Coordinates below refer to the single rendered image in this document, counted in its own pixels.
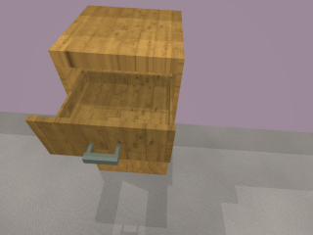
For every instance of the cabinet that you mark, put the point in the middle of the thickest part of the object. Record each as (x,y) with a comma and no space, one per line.
(125,40)

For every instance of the handle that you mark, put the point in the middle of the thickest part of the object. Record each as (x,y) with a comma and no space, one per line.
(100,158)

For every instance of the drawer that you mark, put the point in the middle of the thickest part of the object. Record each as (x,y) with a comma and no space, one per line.
(108,108)

